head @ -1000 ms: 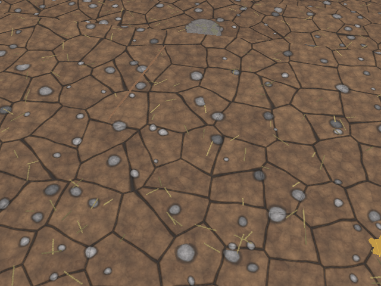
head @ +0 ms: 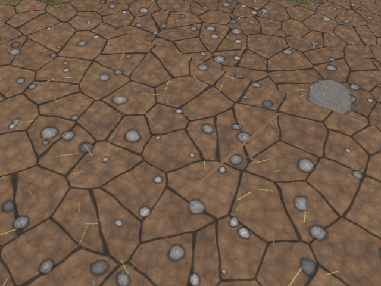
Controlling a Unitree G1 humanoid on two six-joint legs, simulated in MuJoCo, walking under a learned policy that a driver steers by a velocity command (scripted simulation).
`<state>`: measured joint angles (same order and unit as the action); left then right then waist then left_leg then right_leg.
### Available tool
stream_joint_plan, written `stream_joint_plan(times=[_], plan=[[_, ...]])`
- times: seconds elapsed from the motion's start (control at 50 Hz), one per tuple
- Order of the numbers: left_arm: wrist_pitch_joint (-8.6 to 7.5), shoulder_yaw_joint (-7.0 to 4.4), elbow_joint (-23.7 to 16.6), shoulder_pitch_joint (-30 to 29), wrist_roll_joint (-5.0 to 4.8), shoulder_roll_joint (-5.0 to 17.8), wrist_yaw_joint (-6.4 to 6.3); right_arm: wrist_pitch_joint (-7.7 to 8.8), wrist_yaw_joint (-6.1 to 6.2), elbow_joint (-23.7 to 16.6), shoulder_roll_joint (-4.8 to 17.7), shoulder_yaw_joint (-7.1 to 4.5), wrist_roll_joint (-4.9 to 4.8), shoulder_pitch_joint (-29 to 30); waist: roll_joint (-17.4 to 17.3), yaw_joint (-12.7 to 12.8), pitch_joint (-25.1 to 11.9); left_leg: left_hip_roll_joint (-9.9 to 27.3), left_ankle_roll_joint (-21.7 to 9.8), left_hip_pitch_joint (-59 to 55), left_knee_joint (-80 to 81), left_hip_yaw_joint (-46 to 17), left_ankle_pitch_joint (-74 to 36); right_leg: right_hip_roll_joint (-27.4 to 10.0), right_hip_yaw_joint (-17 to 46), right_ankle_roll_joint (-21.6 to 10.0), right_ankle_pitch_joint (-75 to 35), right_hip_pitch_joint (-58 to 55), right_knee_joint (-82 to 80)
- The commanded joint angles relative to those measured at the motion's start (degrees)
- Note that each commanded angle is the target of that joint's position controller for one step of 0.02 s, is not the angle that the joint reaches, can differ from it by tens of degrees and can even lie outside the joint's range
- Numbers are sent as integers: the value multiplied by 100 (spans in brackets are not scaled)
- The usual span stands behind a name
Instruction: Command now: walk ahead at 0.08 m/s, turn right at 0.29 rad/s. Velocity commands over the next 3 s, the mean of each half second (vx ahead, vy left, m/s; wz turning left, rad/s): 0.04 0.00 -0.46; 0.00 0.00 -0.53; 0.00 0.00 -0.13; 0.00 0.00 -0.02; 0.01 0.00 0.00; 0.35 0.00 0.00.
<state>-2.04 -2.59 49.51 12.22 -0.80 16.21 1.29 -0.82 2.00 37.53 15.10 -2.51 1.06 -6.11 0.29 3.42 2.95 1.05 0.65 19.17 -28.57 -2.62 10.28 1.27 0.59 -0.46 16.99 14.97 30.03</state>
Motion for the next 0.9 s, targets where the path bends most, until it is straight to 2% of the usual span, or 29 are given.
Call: stream_joint_plan(times=[0.02,0.04,0.06,0.1,0.12,0.16,0.18,0.22,0.26,0.28,0.3,0.32,0.34,0.36,0.38,0.4,0.44,0.54,0.62,0.7,0.74,0.76,0.78,0.8,0.82,0.84,0.86,0.88,0.9], plan=[[-28,-90,-543,-131,-40,553,-68,-47,76,-250,1068,-375,13,-589,-1385,-495,-1016,1876,-1431,-1873,731,-1671,-1813,-50,-114,137,1360,1477,1396],[50,-198,-599,-289,-69,800,-94,-9,82,-233,1001,-362,41,-665,-1351,-641,-877,2000,-1561,-1830,823,-1746,-2135,-82,-44,224,1866,1862,2456],[156,-275,-539,-128,-67,864,-126,42,86,-236,981,-338,35,-557,-1110,-538,-823,2007,-1588,-1631,833,-1534,-2445,-176,97,310,1956,1938,3183],[342,-277,-517,120,-53,681,-182,116,70,-243,899,-328,-61,-17,-887,-245,-659,1762,-1354,-1178,877,-875,-2318,-375,125,408,1479,1751,3111],[392,-252,-550,86,-42,572,-191,117,62,-217,896,-340,-54,123,-869,-224,-624,1620,-1279,-968,902,-590,-2257,-365,-28,447,1245,1533,2880],[428,-207,-672,-25,-40,450,-142,80,59,-173,922,-371,-36,283,-977,-240,-691,1453,-1206,-740,865,-161,-2147,-365,-224,446,804,1026,2229],[433,-205,-762,-124,-46,468,-98,66,65,-140,950,-391,-47,257,-1039,-300,-764,1491,-1207,-809,824,-105,-2117,-370,-257,412,612,885,1898],[444,-244,-873,-136,-41,592,-3,47,68,-51,1023,-421,-107,179,-1038,-321,-883,1618,-1165,-977,632,-80,-2020,-316,-379,293,315,614,1296],[450,-296,-808,203,-15,623,64,29,73,26,1034,-428,-219,236,-893,-115,-916,1537,-877,-744,188,140,-1455,-110,-618,54,-481,-70,299],[447,-353,-794,308,38,738,36,29,58,165,885,-403,-228,-31,-532,-123,-827,1308,-515,-390,-326,419,-607,-55,-405,-132,-1012,-478,-204],[432,-501,-914,310,65,1335,-67,21,24,175,587,-332,-44,-285,946,-325,-672,695,95,708,-1779,1064,1026,-1138,1220,-578,-2619,-1055,-798],[361,-564,-1101,327,240,1844,-59,34,71,-207,499,-264,59,329,1893,-92,-602,-176,362,1929,-3070,590,3000,-2390,3113,-1808,-3568,-1045,-1152],[241,-503,-1118,427,345,1640,-26,45,107,-209,776,-342,-26,556,1138,134,-891,-77,293,2006,-3851,-71,2963,-2340,3048,-2062,-3059,-1032,-1245],[154,-451,-1124,194,282,1470,-41,36,124,-145,863,-386,-106,470,904,-54,-739,24,198,2052,-3987,-205,2466,-2010,2539,-1763,-2690,-957,-1164],[140,-430,-1156,-90,148,1322,-95,26,166,9,885,-424,-86,300,615,-203,-668,115,195,2083,-3854,-237,1969,-1692,2173,-1427,-2283,-935,-1089],[167,-368,-1201,-297,36,1149,-151,10,203,72,943,-454,-56,246,634,-271,-621,157,235,2043,-3698,-270,1644,-1548,1990,-1249,-2272,-870,-1060],[228,-317,-1255,-301,44,1054,-237,39,171,135,841,-450,-68,78,664,-354,-790,8,328,1652,-3715,-208,1224,-1326,1773,-1204,-2581,-720,-1041],[309,-373,-1332,-145,11,1138,-346,115,107,114,615,-354,-107,203,657,-230,-843,-137,472,1482,-2344,-275,863,-1188,1928,-1218,-2109,-1006,-983],[375,-418,-1433,-232,32,1218,-319,176,18,108,678,-346,-141,228,825,-182,-704,-258,468,882,-1528,-308,941,-1124,2315,-1272,-1581,-584,-996],[430,-433,-1525,-370,-9,1214,-268,284,-83,117,763,-367,-178,90,897,-204,-746,-366,352,381,-752,-324,1025,-1057,2807,-1233,-2008,-614,-794],[470,-423,-1588,-543,-72,1177,-281,339,-137,192,771,-388,-184,-189,871,-401,-802,-380,230,-172,222,-251,478,-873,2889,-1051,-2135,-572,-552],[488,-404,-1625,-591,-106,1111,-303,355,-147,258,832,-419,-166,-371,791,-503,-821,-239,130,-682,843,-245,-196,-678,2799,-840,-1788,-339,-378],[483,-341,-1658,-417,-65,888,-307,336,-120,244,1146,-492,-82,-495,233,-416,-978,598,-179,-1369,993,-874,-626,-345,2425,-535,-668,225,249],[443,-290,-1763,-147,-59,668,-287,265,-80,190,1612,-567,37,-262,-1374,-35,-772,1662,-988,-1673,1072,-2152,-1900,643,1256,-152,1406,1388,1295],[391,-440,-1693,-93,15,1159,-280,273,-98,99,1330,-511,153,-233,-1369,-211,-747,2280,-1676,-1374,1134,-2673,-2211,485,949,143,2109,1727,2707],[398,-558,-1570,27,-15,1440,-264,281,-82,4,1047,-412,106,-6,-929,-127,-667,2086,-1625,-1201,1073,-2172,-2036,258,933,266,1742,1726,3400],[444,-571,-1451,72,-15,1355,-272,265,-63,-18,875,-364,24,176,-746,-80,-570,1654,-1368,-1112,995,-1651,-1706,208,873,375,1405,1717,3653],[497,-535,-1400,86,4,1182,-291,252,-50,-20,789,-325,-71,230,-734,-123,-478,1403,-1232,-1143,955,-1333,-1552,215,853,480,1133,1826,3856],[526,-480,-1408,55,-2,1000,-282,233,-37,4,788,-296,-102,188,-768,-180,-418,1306,-1238,-1134,943,-1134,-1721,226,809,557,986,1860,3911]])
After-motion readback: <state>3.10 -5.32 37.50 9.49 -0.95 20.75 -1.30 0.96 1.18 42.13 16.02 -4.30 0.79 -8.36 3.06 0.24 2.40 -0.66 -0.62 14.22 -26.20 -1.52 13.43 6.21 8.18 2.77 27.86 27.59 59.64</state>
